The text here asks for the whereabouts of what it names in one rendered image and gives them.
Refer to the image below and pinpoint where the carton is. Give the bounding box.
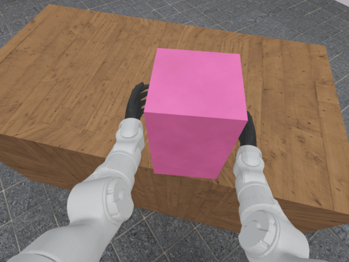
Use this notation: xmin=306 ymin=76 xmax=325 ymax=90
xmin=144 ymin=48 xmax=248 ymax=179

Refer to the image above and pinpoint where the right robot hand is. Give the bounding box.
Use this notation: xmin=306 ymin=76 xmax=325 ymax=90
xmin=238 ymin=111 xmax=257 ymax=147

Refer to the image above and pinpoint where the pedestal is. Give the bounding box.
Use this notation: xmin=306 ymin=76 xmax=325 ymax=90
xmin=0 ymin=4 xmax=349 ymax=234

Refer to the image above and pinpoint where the robot right upper arm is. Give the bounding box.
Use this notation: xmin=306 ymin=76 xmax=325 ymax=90
xmin=238 ymin=210 xmax=328 ymax=262

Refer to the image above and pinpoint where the left robot hand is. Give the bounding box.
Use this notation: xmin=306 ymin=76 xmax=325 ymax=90
xmin=125 ymin=82 xmax=149 ymax=120

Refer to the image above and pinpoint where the left robot forearm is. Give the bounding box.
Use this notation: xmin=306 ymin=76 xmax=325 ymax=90
xmin=67 ymin=118 xmax=145 ymax=217

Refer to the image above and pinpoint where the right robot forearm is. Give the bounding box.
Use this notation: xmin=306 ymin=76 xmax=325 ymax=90
xmin=233 ymin=145 xmax=294 ymax=227

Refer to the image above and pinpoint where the robot left upper arm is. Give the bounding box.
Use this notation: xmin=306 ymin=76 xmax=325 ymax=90
xmin=7 ymin=176 xmax=134 ymax=262

